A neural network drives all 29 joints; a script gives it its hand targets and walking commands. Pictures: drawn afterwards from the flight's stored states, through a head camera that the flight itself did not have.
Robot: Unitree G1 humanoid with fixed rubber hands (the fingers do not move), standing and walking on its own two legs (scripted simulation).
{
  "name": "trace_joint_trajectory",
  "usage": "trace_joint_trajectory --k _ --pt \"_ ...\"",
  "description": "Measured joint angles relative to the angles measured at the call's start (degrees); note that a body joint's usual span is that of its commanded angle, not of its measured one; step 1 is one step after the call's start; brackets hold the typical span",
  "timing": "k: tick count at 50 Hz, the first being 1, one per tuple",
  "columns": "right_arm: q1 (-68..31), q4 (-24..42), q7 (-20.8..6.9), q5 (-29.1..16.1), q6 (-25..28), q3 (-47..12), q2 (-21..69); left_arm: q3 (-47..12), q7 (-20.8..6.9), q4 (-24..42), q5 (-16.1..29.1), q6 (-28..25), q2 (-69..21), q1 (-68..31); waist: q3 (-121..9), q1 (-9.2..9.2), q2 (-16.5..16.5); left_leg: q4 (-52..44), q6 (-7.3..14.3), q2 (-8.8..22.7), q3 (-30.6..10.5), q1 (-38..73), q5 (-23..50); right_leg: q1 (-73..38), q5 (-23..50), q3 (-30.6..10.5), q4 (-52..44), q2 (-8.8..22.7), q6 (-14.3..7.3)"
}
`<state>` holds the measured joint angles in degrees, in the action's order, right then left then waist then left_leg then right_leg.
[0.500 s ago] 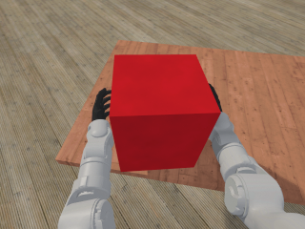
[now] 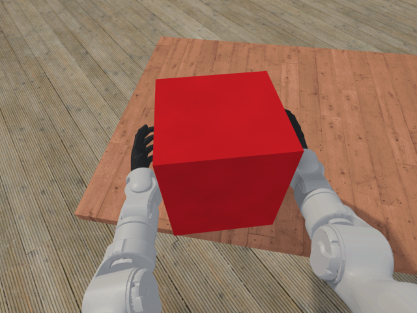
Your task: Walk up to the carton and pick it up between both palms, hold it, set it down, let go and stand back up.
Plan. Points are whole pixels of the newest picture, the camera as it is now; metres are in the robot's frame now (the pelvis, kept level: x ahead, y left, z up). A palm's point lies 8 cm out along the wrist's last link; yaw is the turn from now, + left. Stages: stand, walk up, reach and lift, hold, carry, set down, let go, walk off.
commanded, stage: set down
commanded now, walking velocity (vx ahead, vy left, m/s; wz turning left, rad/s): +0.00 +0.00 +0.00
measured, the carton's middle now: (218, 157) +0.41 +0.03 +0.03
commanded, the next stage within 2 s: none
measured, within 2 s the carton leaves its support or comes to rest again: rests again in 1.40 s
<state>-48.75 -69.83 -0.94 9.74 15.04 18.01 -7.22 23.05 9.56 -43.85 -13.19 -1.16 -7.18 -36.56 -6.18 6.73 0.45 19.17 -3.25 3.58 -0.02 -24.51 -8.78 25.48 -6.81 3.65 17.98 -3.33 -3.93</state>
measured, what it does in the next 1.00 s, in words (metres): stands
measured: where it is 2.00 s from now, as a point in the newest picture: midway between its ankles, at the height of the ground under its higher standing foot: outside the picture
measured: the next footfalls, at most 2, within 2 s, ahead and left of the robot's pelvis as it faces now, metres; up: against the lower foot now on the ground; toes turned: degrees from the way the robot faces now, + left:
none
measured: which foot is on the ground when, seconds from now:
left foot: down 0.00-1.00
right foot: down 0.00-1.00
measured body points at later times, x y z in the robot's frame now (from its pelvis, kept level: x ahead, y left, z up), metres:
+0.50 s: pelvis +0.00 +0.00 +0.00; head +0.09 -0.01 +0.43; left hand +0.38 +0.19 +0.01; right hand +0.46 -0.11 +0.02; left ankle -0.01 +0.16 -0.74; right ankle +0.01 -0.07 -0.74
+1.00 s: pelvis -0.02 +0.01 -0.01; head +0.09 -0.01 +0.43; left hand +0.40 +0.19 +0.03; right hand +0.48 -0.11 +0.03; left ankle -0.01 +0.15 -0.74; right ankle +0.01 -0.07 -0.74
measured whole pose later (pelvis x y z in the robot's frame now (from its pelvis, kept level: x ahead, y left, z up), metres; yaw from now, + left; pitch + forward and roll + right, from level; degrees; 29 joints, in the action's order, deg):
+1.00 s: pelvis -0.02 +0.01 -0.01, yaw -2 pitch +24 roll +0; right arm -57.2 -73.5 -3.5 1.1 9.1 10.9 -13.5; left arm 18.6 14.4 -49.5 -4.9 -4.1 -5.6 -43.2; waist -11.8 10.7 0.7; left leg 24.6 -2.5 3.9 1.3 -39.2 -8.7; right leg 39.6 -5.0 2.4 21.0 -3.5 -3.6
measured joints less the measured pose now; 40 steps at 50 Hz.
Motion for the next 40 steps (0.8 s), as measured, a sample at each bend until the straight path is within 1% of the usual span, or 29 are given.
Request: trace_joint_trajectory --k 4,10,18,31,36,40 --pt "-0.71 -1.25 -0.32 0.06 0.81 -0.34 -0.54 0.78 0.26 -0.88 0.05 -1.42 -0.47 0.04 -1.04 0.80 0.03 0.23 0.14 0.03 0.57 -1.86 -0.02 2.14 0.10 -0.54 0.38 -0.03 0.09" --pt "-2.14 -3.54 -0.62 0.57 1.80 -0.63 -1.16 0.75 0.89 -2.63 1.14 -3.38 -0.39 0.18 -1.90 1.38 0.67 0.64 0.28 -0.04 0.62 -4.36 0.06 4.49 0.35 -0.58 0.49 0.06 0.24" --pt "-3.44 -5.50 -1.06 1.91 4.27 0.30 -1.52 0.71 1.46 -4.30 2.81 -6.85 -0.41 0.37 -3.12 1.40 0.98 1.26 0.39 -0.10 0.43 -6.91 0.12 6.70 0.69 -0.39 0.50 0.13 0.34" --pt "-4.96 -7.87 -1.33 3.62 6.32 3.24 -2.10 2.20 1.31 -7.35 1.64 -9.28 -0.29 -1.88 -3.05 1.89 0.64 1.40 0.59 -0.22 0.76 -8.33 0.75 8.29 1.33 -0.67 0.80 0.27 0.40" --pt "-5.83 -7.66 -1.63 4.08 5.32 4.25 -2.43 3.15 1.26 -8.56 1.24 -9.33 -0.23 -3.52 -3.46 2.25 0.45 1.93 0.75 -0.26 0.99 -9.82 0.93 9.87 1.59 -0.87 1.34 0.33 0.44" --pt "-6.80 -7.10 -2.06 2.26 3.26 2.98 -3.10 2.44 2.00 -8.91 1.85 -8.40 0.15 -4.80 -3.90 2.69 0.44 2.67 0.82 -0.22 1.21 -11.34 0.97 11.37 1.83 -1.07 1.84 0.32 0.46"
